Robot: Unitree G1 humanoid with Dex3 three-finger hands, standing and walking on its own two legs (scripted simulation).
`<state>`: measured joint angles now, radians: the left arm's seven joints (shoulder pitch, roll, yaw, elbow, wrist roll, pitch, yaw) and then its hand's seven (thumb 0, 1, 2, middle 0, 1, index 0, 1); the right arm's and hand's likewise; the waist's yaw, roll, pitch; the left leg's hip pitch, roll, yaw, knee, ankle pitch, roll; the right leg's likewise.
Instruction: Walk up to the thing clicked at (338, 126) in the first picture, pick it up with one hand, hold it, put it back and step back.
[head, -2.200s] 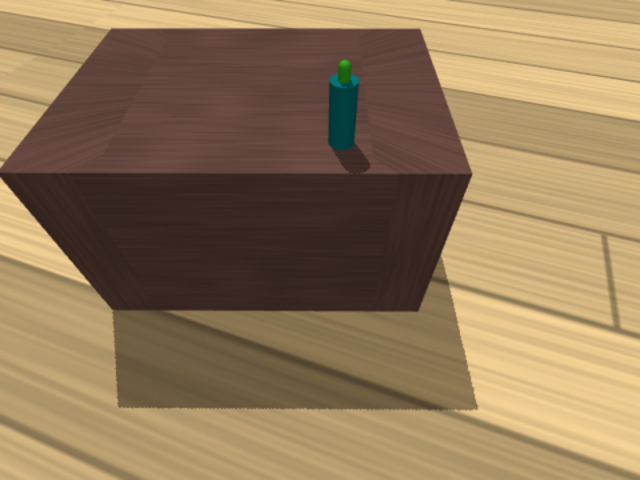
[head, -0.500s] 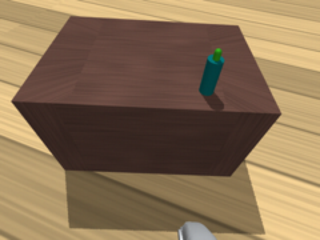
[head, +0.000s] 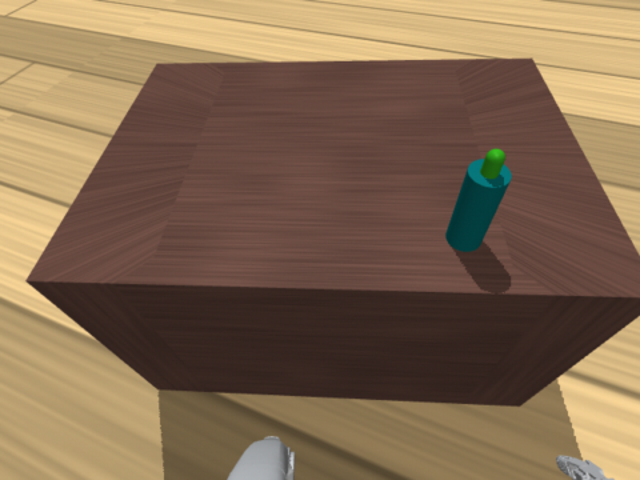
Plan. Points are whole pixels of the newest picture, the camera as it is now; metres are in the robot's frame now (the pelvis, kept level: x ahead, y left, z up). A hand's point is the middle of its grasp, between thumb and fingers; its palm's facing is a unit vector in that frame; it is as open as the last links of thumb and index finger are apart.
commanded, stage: walk up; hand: right
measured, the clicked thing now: (478, 199) +0.52 -0.23 -0.01
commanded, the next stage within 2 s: stand in 1.92 s
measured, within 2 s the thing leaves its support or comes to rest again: neither
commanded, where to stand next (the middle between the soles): +0.10 -0.02 m, yaw -1 degrees
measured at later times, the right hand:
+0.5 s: hand out of the picture +0.13 -0.27 -0.16, palm faces +0.00 +0.90 -0.44, open 7.3 cm
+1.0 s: hand out of the picture +0.08 -0.28 -0.15, palm faces -0.01 +0.93 -0.37, open 7.3 cm
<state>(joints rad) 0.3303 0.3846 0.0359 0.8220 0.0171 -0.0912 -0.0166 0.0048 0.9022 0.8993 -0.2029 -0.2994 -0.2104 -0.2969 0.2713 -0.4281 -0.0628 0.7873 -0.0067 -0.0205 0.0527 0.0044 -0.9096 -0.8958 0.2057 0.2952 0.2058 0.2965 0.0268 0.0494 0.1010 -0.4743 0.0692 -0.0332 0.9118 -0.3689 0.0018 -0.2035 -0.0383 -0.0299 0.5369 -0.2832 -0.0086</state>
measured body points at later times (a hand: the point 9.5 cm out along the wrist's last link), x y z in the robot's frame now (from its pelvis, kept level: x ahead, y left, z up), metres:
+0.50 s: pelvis +0.03 +0.01 -0.03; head +0.08 +0.01 +0.42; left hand +0.11 +0.34 -0.15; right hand +0.13 -0.32 -0.13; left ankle +0.12 +0.16 -0.73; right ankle +0.01 -0.11 -0.74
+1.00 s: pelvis +0.02 -0.01 -0.01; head +0.02 -0.01 +0.44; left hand +0.11 +0.28 -0.13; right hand +0.09 -0.32 -0.13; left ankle +0.04 +0.12 -0.73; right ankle +0.03 -0.13 -0.73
